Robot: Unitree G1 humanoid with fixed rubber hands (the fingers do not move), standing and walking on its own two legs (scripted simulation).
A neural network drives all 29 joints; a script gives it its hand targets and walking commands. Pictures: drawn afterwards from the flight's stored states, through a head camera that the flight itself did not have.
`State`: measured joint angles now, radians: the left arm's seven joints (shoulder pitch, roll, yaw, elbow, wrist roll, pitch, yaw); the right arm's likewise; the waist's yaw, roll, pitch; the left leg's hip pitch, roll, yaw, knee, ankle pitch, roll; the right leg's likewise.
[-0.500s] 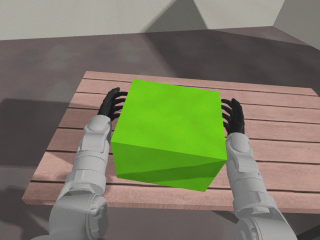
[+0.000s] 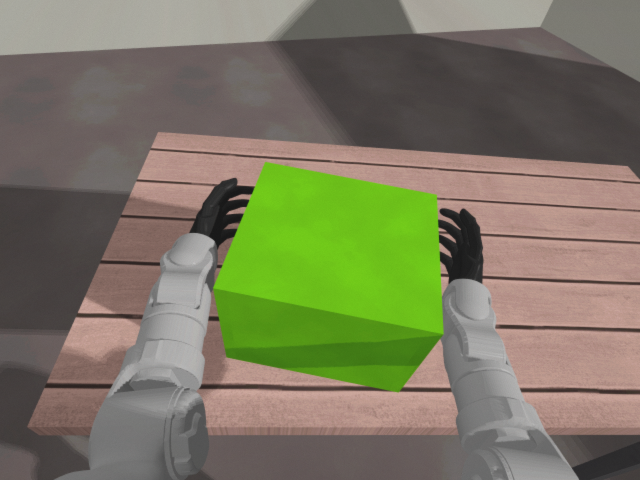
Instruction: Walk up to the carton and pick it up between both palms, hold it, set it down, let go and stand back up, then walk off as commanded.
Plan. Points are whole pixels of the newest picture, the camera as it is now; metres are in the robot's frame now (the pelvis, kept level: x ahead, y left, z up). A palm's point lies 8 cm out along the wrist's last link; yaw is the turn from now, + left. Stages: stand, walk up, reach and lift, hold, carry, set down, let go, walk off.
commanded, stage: set down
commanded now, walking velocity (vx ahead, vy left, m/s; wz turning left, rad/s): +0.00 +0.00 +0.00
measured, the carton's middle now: (331, 276) +0.38 -0.02 +0.05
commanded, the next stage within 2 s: none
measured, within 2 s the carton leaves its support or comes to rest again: neither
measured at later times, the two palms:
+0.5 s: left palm (216, 250) +0.41 +0.13 +0.05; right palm (458, 295) +0.34 -0.19 +0.05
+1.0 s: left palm (214, 254) +0.42 +0.14 +0.04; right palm (451, 304) +0.33 -0.19 +0.04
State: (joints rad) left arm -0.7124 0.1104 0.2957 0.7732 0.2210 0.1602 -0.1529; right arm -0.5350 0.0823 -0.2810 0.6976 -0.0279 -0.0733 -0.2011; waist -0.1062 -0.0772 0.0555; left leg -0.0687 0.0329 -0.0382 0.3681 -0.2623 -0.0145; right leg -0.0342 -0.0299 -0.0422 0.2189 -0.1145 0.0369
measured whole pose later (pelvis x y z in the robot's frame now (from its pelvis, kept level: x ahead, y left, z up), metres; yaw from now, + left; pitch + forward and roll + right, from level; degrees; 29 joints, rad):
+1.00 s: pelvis -0.01 -0.01 +0.00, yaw +0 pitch +5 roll -2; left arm -0.83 0.19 0.29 1.18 0.23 -0.11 -0.15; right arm -0.58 0.13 -0.42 0.98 -0.18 -0.33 -0.23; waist -0.11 -0.07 -0.01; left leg -0.24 0.03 -0.04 0.37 -0.23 -0.01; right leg -0.19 -0.04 -0.04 0.20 -0.10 0.05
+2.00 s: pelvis -0.01 -0.01 +0.00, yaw +0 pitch +7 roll -2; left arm -0.84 0.20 0.35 1.22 0.31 -0.21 -0.17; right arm -0.62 0.15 -0.51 1.07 -0.24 -0.49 -0.23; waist -0.11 -0.09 -0.01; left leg -0.27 0.03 -0.04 0.37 -0.22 -0.01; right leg -0.22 -0.04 -0.04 0.20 -0.10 0.05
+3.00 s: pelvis -0.04 +0.00 -0.02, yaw -1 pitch +12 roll -3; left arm -0.85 0.27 0.03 1.33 -0.09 -0.22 -0.08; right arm -0.66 0.05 -0.18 1.22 0.04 -0.40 -0.29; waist -0.13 -0.02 -0.12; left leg -0.52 0.03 -0.04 0.55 -0.25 -0.01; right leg -0.47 -0.04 -0.04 0.38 -0.13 0.05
